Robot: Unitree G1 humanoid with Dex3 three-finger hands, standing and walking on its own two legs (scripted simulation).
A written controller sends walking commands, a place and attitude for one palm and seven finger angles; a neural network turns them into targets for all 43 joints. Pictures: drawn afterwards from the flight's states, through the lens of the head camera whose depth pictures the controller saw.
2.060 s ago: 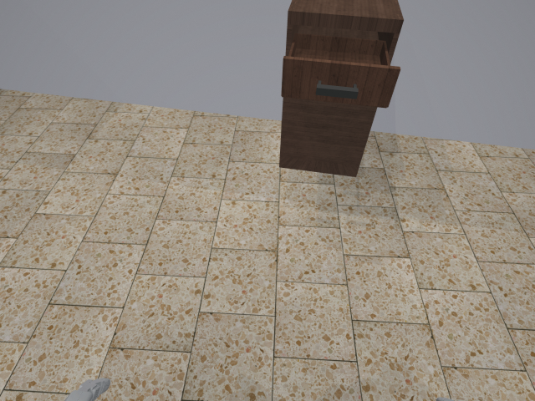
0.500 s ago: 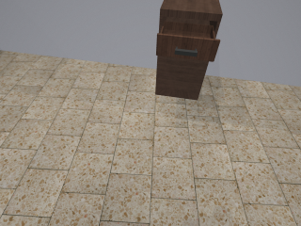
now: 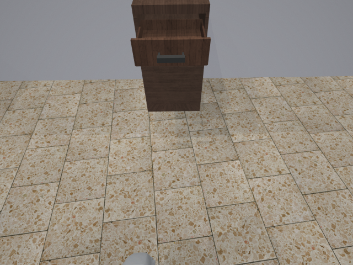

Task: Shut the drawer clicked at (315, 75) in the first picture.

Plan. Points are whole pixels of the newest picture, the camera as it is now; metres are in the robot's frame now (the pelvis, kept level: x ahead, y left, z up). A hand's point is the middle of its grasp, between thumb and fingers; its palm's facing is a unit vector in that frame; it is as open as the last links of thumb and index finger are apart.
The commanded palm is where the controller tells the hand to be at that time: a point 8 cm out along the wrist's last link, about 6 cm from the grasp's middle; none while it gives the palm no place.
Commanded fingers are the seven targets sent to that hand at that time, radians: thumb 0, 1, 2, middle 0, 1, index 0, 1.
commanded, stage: walk to a spot facing it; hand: left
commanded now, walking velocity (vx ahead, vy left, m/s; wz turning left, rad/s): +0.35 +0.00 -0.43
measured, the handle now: (171, 56) +1.02 +0.13 -0.08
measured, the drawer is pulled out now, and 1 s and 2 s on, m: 0.30 0.30 0.30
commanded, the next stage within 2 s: turn to face it in 1.14 s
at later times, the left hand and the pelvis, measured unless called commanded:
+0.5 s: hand (102, 233) +0.22 +0.25 -0.19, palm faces -0.13 -0.98 -0.17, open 7.4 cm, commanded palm none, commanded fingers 0.00 0.90 0.90 -0.20 -0.30 -0.20 -0.30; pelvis +0.23 +0.06 -0.01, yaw -14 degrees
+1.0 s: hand (170, 135) +0.60 +0.09 -0.18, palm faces -0.53 -0.84 -0.12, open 7.4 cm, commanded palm none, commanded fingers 0.00 0.90 0.90 -0.20 -0.30 -0.20 -0.30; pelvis +0.41 +0.01 -0.02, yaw -29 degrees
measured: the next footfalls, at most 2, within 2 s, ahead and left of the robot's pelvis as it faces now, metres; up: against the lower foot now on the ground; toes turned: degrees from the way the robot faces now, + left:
left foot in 0.40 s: +0.34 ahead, +0.11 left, +0.00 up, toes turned -5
right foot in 1.02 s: +0.50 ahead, -0.10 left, +0.00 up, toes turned -38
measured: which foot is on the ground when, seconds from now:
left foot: up 0.00-0.38, down 0.40-1.00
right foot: down 0.00-0.40, up 0.42-1.00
